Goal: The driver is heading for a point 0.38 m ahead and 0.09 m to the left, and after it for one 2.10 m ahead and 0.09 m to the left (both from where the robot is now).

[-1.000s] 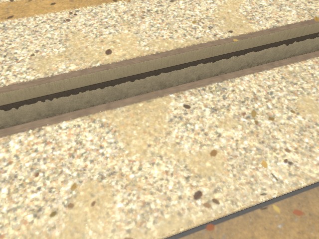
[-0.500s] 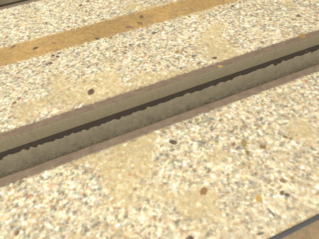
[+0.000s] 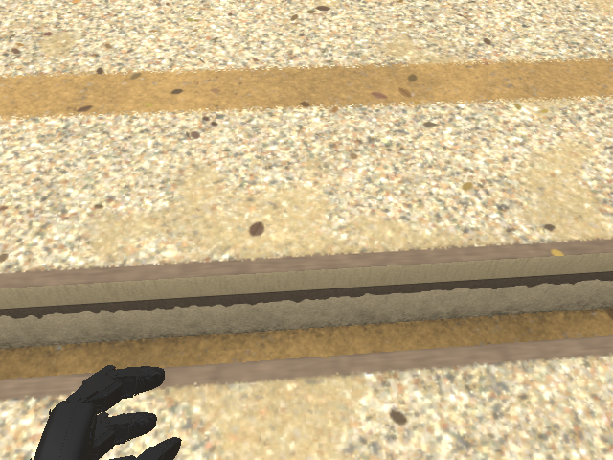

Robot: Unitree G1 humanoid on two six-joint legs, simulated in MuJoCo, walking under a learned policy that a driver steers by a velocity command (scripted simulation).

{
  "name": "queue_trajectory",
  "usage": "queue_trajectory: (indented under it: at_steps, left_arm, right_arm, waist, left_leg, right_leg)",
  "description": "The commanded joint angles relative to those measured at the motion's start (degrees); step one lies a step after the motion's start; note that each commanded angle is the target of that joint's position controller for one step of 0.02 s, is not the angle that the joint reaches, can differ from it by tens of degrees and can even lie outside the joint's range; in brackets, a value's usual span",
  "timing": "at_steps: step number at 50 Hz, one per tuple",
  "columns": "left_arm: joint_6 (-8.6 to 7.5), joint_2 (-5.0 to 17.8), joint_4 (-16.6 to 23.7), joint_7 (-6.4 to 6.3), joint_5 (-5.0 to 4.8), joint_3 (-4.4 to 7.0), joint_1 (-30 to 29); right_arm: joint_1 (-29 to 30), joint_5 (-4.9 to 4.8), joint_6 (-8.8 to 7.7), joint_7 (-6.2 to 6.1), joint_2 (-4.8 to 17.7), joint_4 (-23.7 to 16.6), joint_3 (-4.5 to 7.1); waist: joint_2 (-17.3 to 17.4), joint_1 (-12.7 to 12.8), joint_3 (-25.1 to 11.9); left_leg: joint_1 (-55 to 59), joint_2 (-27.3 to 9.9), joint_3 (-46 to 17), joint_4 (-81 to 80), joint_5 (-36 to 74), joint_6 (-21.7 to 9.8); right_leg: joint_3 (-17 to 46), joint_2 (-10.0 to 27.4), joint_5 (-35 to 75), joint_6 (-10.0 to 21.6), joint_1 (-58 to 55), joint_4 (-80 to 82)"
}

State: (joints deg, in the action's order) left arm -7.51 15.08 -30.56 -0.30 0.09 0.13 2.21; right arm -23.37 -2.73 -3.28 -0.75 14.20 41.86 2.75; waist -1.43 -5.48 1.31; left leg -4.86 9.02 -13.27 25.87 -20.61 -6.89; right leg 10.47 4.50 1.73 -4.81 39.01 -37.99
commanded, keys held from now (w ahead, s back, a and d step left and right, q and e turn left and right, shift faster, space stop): w+q+shift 0.40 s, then w+e+shift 0.60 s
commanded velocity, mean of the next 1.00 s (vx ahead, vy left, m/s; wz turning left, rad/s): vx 0.99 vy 0.00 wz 0.22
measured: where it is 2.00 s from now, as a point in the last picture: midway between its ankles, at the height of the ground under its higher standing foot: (226, 97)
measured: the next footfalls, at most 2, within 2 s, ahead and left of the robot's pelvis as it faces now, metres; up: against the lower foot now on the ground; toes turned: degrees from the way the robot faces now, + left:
right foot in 0.10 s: +0.29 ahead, -0.19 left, +0.00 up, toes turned +13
left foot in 0.56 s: +0.59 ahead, +0.22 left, +0.00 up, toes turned +28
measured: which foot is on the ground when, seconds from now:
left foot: down 0.00-0.08, up 0.10-0.54, down 0.56-1.00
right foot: up 0.00-0.08, down 0.10-0.58, up 0.60-1.00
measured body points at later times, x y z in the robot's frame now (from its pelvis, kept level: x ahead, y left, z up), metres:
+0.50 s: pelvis +0.39 +0.00 -0.03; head +0.41 +0.04 +0.42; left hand +0.21 +0.22 -0.16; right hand +0.72 -0.07 -0.07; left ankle +0.55 +0.21 -0.69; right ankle +0.25 -0.20 -0.74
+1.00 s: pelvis +0.81 +0.19 -0.04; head +0.82 +0.19 +0.41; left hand +0.92 +0.48 -0.13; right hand +0.86 -0.08 -0.17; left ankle +0.56 +0.21 -0.73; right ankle +1.12 +0.12 -0.67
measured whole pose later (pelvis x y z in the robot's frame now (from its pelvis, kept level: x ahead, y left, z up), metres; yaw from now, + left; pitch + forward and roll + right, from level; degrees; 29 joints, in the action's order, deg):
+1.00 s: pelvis +0.81 +0.19 -0.04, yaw +11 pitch -1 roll +2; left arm -3.1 16.5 -43.9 2.6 -3.7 3.0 8.7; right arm -25.8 -1.2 -6.4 -1.1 14.9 49.6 4.0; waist -1.8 -2.2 1.3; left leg 21.6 2.7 17.6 8.0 -27.5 2.6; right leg -1.0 4.2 8.5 7.5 50.8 -47.0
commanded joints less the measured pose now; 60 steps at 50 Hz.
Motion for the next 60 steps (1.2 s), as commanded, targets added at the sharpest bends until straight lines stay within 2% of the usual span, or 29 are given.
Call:
queue_trajectory:
  at_steps: [1,4,5,6,7,9,10,13,17,24,26,28,29,30,31,33,34,36,39,43,46,50,52,54,55,56,57,58,60]
  left_arm:
    - [-0.70,6.50,4.20,-0.02,-2.31,2.92,-4.22]
    - [-1.58,11.51,0.71,-0.01,-3.30,6.27,12.95]
    - [-1.08,14.86,-0.76,-0.64,-2.37,7.01,26.01]
    - [-0.76,19.63,-1.89,0.68,0.12,7.42,25.56]
    - [-0.22,13.16,0.20,0.56,-0.02,6.51,20.04]
    - [1.11,8.87,-1.32,-0.23,-0.05,5.37,19.09]
    - [1.48,8.22,-2.38,-0.45,0.19,5.02,18.77]
    - [1.51,4.61,-6.57,-0.43,-0.15,3.94,17.75]
    - [1.18,6.79,-9.17,0.17,0.34,4.72,15.13]
    - [1.04,12.03,-16.66,0.44,-0.40,5.09,25.81]
    - [2.10,15.25,-18.90,0.08,-0.44,5.23,26.34]
    - [2.59,17.11,-18.88,-0.27,0.28,4.92,21.44]
    - [2.49,10.42,-18.03,-0.50,0.37,3.43,26.07]
    - [0.76,4.39,-18.75,0.21,-1.87,1.25,34.94]
    - [-0.14,11.17,-17.60,0.27,-4.77,3.90,24.93]
    - [1.14,8.26,-16.23,-0.59,-3.82,4.01,18.61]
    - [2.63,6.79,-17.28,-0.69,-2.76,4.23,20.35]
    - [5.64,4.82,-18.49,-0.61,-3.91,4.29,24.12]
    - [6.60,3.04,-15.99,0.19,-1.68,3.77,20.72]
    - [4.66,2.57,-12.16,1.22,-3.68,4.40,6.18]
    - [5.67,3.89,-9.90,2.64,-3.84,3.04,3.61]
    - [1.96,5.36,-9.42,3.16,-3.52,3.41,2.74]
    - [0.97,5.54,-8.77,3.54,-2.54,3.75,5.27]
    - [3.12,12.81,-10.49,2.79,-2.60,7.18,17.74]
    - [4.29,15.40,-13.15,2.23,-1.35,8.96,29.40]
    - [5.64,17.56,-11.31,2.11,1.39,9.49,29.66]
    - [4.36,15.49,-9.25,1.40,2.18,8.59,27.54]
    - [2.62,13.99,-6.92,1.85,1.13,8.86,26.41]
    - [0.00,7.95,-6.71,3.01,1.45,6.60,20.41]
  right_arm:
    - [1.27,-0.80,-0.27,-0.84,9.53,-2.84,2.90]
    - [3.67,0.95,0.93,-0.38,8.16,-4.11,2.33]
    - [3.74,2.88,0.79,0.27,2.94,-6.22,0.43]
    - [-6.48,-1.37,-0.41,0.87,-2.52,-9.80,-1.35]
    - [-2.71,-2.91,0.09,0.01,3.21,-8.35,-0.85]
    - [8.73,0.45,0.93,-0.01,7.91,-9.66,0.47]
    - [11.55,1.42,1.03,0.45,7.18,-11.31,0.46]
    - [11.31,-0.19,2.46,1.86,4.55,-12.13,0.23]
    - [13.48,0.44,3.07,2.55,4.15,-12.66,-0.26]
    - [28.32,0.20,-0.71,5.93,4.59,-15.46,-0.27]
    - [23.39,0.16,-1.47,6.11,6.73,-15.30,1.43]
    - [-1.58,0.15,-0.02,3.87,13.20,-10.00,5.40]
    - [-6.57,0.95,0.17,2.47,17.81,-7.82,6.18]
    - [-3.37,2.16,-1.47,3.00,15.65,-9.84,4.79]
    - [-1.14,2.41,-1.95,3.45,9.67,-8.97,3.37]
    - [3.96,3.06,-2.70,4.48,7.33,-6.76,2.85]
    - [6.86,3.52,-3.42,4.65,4.63,-6.40,2.40]
    - [10.21,2.03,-4.28,4.53,2.14,-5.80,1.92]
    - [8.15,2.17,-5.66,3.28,7.37,-2.27,3.84]
    - [-1.16,0.84,-6.98,0.41,5.01,3.63,3.28]
    - [1.75,0.57,-4.43,-0.04,6.30,2.38,3.07]
    - [7.69,2.55,-3.35,-1.13,9.81,1.99,2.26]
    - [3.55,4.43,-2.22,-1.30,12.95,2.31,2.94]
    - [5.91,3.72,-1.47,-1.51,16.01,0.50,3.82]
    - [6.40,2.26,-1.56,-0.16,13.94,-0.49,3.35]
    - [4.50,2.34,-4.29,0.75,3.48,-4.69,0.32]
    - [3.00,1.13,-7.18,1.60,5.24,-8.16,-1.12]
    - [6.91,1.92,-8.77,1.95,9.65,-7.65,0.01]
    - [10.79,1.24,-8.18,2.25,10.75,-7.89,0.89]
  waist:
    - [7.43,1.07,0.81]
    - [9.05,11.75,-9.45]
    - [2.22,16.26,-20.36]
    - [-28.61,7.97,-27.68]
    - [-21.23,9.73,-18.61]
    - [-2.69,12.20,-6.43]
    - [-0.46,11.48,-2.00]
    - [-5.18,7.90,1.70]
    - [-2.50,5.31,5.75]
    - [2.55,9.74,11.61]
    - [-4.36,3.34,5.58]
    - [-6.66,-12.39,-7.51]
    - [6.82,-8.28,-14.05]
    - [16.89,-1.59,-28.55]
    - [11.00,-2.94,-20.14]
    - [1.96,1.28,-3.94]
    - [2.19,3.92,-2.28]
    - [3.87,7.17,-0.84]
    - [-1.31,6.57,1.41]
    - [1.57,3.60,10.42]
    - [-1.57,3.44,10.25]
    - [1.35,8.46,11.67]
    - [7.34,10.67,3.26]
    - [9.47,18.36,-1.75]
    - [4.29,20.13,-4.33]
    - [-11.39,12.71,-7.60]
    - [-4.35,11.46,-20.33]
    - [6.07,13.16,-21.69]
    - [13.95,6.33,-9.85]
  left_leg:
    - [-14.44,-7.83,-12.16,-5.93,0.30,-5.88]
    - [-8.34,-7.71,-10.89,15.72,18.20,-1.58]
    - [-18.66,-5.65,-5.55,36.97,11.90,0.51]
    - [-38.38,-1.23,-1.07,55.81,-11.89,2.89]
    - [-46.05,-7.75,2.12,61.52,-4.74,3.34]
    - [-46.50,-11.59,6.07,61.03,1.27,3.51]
    - [-45.39,-13.33,6.10,57.56,3.46,3.36]
    - [-43.57,-17.01,6.60,53.95,3.25,2.70]
    - [-46.09,-17.86,7.06,46.49,11.42,3.93]
    - [-31.93,-10.15,17.24,12.29,23.42,-0.28]
    - [-21.07,-6.02,19.53,14.72,16.88,-1.99]
    - [12.02,-4.49,17.18,16.38,13.74,-4.22]
    - [30.01,-17.36,-2.19,13.35,1.32,-6.64]
    - [32.97,-28.31,-31.92,0.38,-20.92,-12.62]
    - [22.32,-27.12,-28.94,-7.29,-17.88,-8.74]
    - [3.12,-25.93,-11.45,-7.60,0.15,-8.02]
    - [-3.24,-23.93,-4.28,-8.28,3.81,-6.97]
    - [-8.39,-22.75,2.25,-11.59,6.91,-6.15]
    - [-2.45,-25.27,6.25,-12.47,17.32,-7.74]
    - [11.36,-24.87,13.16,-16.20,4.47,-2.40]
    - [4.53,-21.60,24.57,-25.27,11.28,-0.72]
    - [8.54,-18.22,34.05,-19.98,53.93,8.29]
    - [10.23,-19.32,33.68,-7.90,84.56,9.13]
    - [4.94,-20.70,30.36,16.79,103.56,8.00]
    - [-2.73,-16.23,28.02,36.59,68.98,6.88]
    - [-32.00,-4.23,21.06,65.06,-5.33,10.67]
    - [-43.17,-1.53,7.34,71.87,-7.56,9.56]
    - [-37.05,-5.48,1.01,65.33,2.68,4.04]
    - [-32.69,-9.59,0.07,57.31,8.77,-0.05]
  right_leg:
    - [-4.27,-5.28,1.90,-1.23,-19.92,8.59]
    - [-4.79,-3.41,-6.28,2.96,-36.55,7.43]
    - [6.27,6.80,-22.04,6.04,-55.88,4.23]
    - [45.70,21.59,-46.14,16.57,-68.67,19.68]
    - [46.72,20.86,-55.26,15.39,-62.14,22.81]
    - [24.00,15.27,-34.79,12.17,-49.69,20.19]
    - [16.65,13.01,-26.55,11.98,-43.54,20.08]
    - [4.84,10.32,-19.39,11.29,-36.99,23.30]
    - [-7.03,10.30,-8.51,11.78,-32.69,26.79]
    - [-18.44,10.09,10.08,11.98,-36.95,33.74]
    - [-18.12,13.66,41.64,13.69,-41.69,24.43]
    - [-18.15,10.74,51.72,11.94,-28.64,-4.54]
    - [-17.74,2.12,5.28,9.62,-11.60,-31.84]
    - [-2.62,-6.14,-28.01,10.07,-4.90,-47.40]
    - [0.80,-3.83,-23.30,10.81,-2.65,-47.83]
    - [-1.22,0.27,-17.50,8.98,-1.93,-44.65]
    - [-1.14,2.85,-14.71,8.38,-5.51,-41.17]
    - [-0.53,5.25,-14.03,7.82,-8.47,-34.85]
    - [-0.51,7.74,-11.34,6.64,-0.18,-29.16]
    - [-1.02,4.48,-1.51,9.60,21.57,-17.66]
    - [-10.17,1.26,7.99,8.76,9.79,-9.38]
    - [-19.15,-3.91,9.35,14.98,4.85,-8.24]
    - [-23.99,-7.78,5.91,14.45,-8.54,-9.60]
    - [-23.17,-11.37,-3.68,17.65,-26.45,-5.47]
    - [-14.58,-8.82,0.64,20.40,-41.44,6.46]
    - [6.31,1.04,-0.56,29.66,-62.28,0.92]
    - [36.63,8.96,-28.76,37.09,-67.49,13.25]
    - [40.12,6.50,-39.50,30.05,-60.61,19.46]
    - [35.76,3.63,-35.78,23.51,-40.40,22.64]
